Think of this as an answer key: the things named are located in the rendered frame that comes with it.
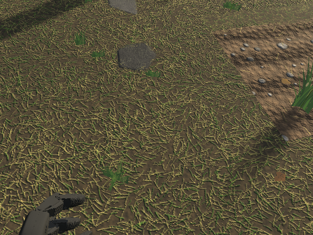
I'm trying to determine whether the left robot hand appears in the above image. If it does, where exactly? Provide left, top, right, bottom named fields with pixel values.
left=19, top=192, right=93, bottom=235

